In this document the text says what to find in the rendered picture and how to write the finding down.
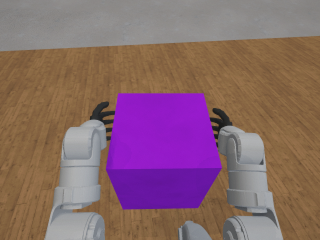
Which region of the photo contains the robot right hand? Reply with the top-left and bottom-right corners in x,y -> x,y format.
210,108 -> 233,148

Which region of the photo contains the robot left forearm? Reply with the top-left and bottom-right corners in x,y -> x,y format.
44,119 -> 107,240

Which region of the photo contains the robot left hand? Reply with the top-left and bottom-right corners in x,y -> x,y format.
90,101 -> 115,141

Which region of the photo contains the left robot upper arm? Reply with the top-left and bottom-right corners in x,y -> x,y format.
45,212 -> 105,240

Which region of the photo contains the right robot upper arm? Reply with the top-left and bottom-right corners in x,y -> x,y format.
223,215 -> 283,240

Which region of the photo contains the right robot thigh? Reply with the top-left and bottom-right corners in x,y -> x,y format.
178,223 -> 212,240

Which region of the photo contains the robot right forearm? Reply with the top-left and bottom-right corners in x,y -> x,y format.
218,125 -> 283,240

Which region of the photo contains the carton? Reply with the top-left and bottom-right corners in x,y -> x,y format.
106,93 -> 222,210

